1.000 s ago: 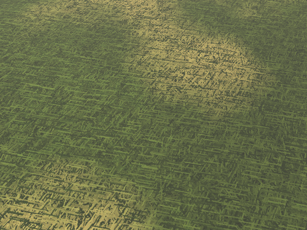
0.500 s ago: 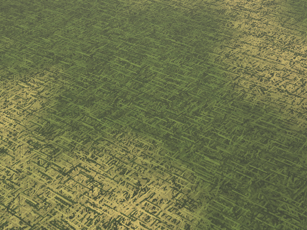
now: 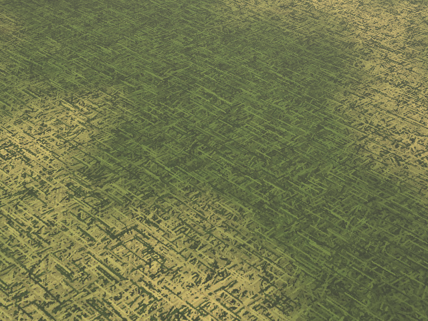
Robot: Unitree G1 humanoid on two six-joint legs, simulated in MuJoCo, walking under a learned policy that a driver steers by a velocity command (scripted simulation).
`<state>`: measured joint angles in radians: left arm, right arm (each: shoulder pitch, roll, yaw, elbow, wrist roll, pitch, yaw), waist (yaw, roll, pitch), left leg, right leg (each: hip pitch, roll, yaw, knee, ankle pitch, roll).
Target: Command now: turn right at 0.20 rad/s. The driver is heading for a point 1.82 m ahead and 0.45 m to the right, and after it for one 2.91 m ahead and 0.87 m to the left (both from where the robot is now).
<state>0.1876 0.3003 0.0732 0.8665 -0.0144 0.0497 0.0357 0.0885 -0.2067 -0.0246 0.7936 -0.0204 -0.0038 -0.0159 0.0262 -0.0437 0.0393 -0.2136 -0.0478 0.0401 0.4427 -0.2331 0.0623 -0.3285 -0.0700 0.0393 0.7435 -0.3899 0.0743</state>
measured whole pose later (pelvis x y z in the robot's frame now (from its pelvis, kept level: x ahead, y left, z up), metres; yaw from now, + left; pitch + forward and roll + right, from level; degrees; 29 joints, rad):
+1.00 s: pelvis +0.10 -0.06 +0.00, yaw -27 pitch +2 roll +0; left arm 0.08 0.28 0.05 0.76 -0.02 -0.06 -0.02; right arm 0.41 -0.26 -0.06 0.90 0.02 -0.08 0.00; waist -0.09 -0.04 0.03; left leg 0.04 0.00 0.00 0.21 -0.29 0.01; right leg -0.56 -0.06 0.02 0.64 -0.13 0.02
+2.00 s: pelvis +0.59 -0.26 +0.00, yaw +1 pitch +2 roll +0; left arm 0.04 0.30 0.03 0.68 0.01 -0.09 -0.01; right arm 0.28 -0.31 -0.07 0.70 0.02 -0.01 -0.02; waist -0.07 -0.03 0.06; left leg -0.18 -0.12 -0.15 0.44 -0.28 0.07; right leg -0.61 -0.03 0.11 0.60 0.00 0.08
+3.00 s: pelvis +0.73 -0.28 -0.02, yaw +0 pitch +0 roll +0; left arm 0.16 0.29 0.07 0.79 -0.01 0.02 -0.01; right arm 0.24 -0.28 -0.07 0.74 0.00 0.02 -0.08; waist 0.00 0.02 0.04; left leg -0.24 0.04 0.04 0.68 -0.44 -0.02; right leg -0.40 0.03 0.00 0.69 -0.30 -0.04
